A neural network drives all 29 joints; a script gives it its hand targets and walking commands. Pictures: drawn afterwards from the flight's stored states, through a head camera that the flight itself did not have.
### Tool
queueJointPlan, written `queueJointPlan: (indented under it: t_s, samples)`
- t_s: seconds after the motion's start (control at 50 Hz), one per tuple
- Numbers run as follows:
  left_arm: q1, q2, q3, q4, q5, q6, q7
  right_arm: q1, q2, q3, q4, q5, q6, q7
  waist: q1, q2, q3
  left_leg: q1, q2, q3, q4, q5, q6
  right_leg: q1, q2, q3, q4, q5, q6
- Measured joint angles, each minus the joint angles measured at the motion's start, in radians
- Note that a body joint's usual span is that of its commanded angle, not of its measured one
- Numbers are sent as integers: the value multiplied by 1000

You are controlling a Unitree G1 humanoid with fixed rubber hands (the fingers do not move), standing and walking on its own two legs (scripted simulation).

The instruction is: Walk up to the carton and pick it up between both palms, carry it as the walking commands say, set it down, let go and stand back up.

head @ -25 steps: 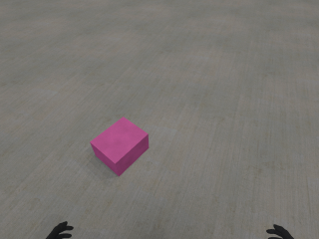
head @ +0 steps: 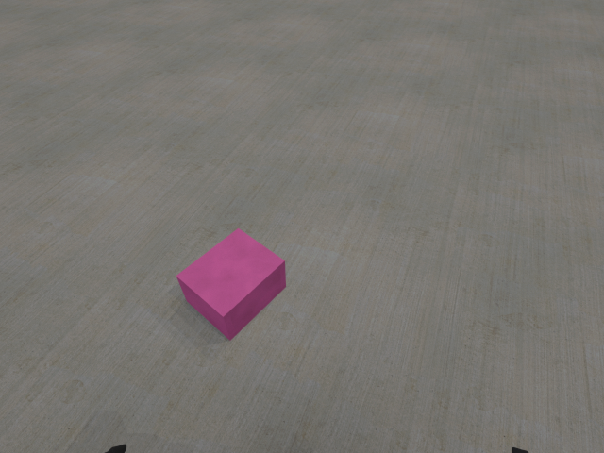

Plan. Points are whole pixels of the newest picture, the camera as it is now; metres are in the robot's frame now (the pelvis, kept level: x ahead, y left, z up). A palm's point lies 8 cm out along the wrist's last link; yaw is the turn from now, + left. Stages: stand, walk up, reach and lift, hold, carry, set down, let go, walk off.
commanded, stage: stand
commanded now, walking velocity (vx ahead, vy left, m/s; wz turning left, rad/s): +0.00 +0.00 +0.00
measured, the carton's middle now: (234, 281) +0.84 +0.28 -0.69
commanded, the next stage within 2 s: walk up in 1.38 s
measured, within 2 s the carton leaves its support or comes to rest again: neither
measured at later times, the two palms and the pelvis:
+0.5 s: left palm out of the picture +0.09 +0.30 -0.10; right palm out of the picture +0.09 -0.31 -0.10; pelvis +0.00 +0.00 +0.01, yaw +0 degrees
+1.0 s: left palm out of the picture +0.09 +0.30 -0.10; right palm out of the picture +0.09 -0.31 -0.10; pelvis +0.00 -0.01 +0.01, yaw +1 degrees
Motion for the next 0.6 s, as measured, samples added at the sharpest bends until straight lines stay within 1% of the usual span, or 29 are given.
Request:
queueJointPlan:
  t_s: [0.28,0.6]
  samples:
    - [-24,8,-2,85,0,3,0,-23,-9,0,84,7,7,1,-3,-3,3,62,0,-1,-104,54,-6,59,0,-2,-96,50,-2]
    - [-23,12,1,120,-2,8,0,-15,-16,1,121,8,14,-1,-4,0,0,81,2,-7,-146,79,-10,81,2,-9,-140,73,-5]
